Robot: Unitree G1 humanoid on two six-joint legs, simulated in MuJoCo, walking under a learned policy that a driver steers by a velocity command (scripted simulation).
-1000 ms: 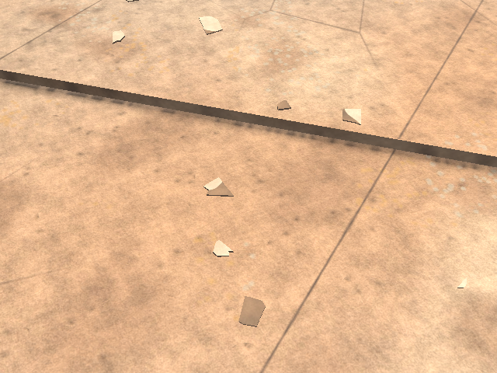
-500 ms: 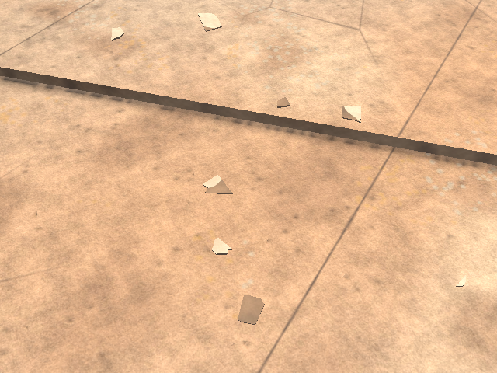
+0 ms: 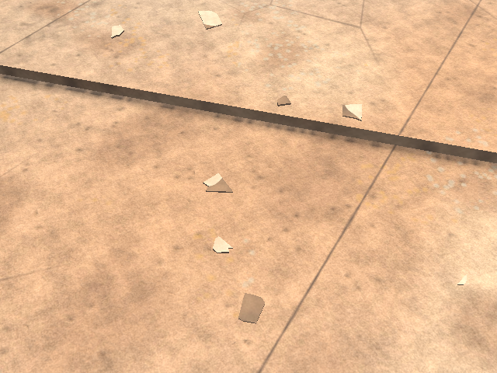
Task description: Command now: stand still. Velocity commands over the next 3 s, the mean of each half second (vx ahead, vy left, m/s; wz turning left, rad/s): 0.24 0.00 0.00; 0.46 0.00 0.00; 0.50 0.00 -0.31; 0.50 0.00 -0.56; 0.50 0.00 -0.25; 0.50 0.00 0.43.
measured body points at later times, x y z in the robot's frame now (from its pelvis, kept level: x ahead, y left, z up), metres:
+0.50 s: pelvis +0.10 +0.07 +0.00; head +0.10 +0.09 +0.45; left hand +0.15 +0.33 -0.15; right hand +0.07 -0.18 -0.14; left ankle +0.06 +0.15 -0.74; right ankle +0.05 -0.08 -0.65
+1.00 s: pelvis +0.38 +0.02 +0.00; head +0.41 +0.02 +0.44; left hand +0.49 +0.29 -0.13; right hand +0.40 -0.24 -0.15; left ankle +0.27 +0.17 -0.63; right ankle +0.44 -0.06 -0.74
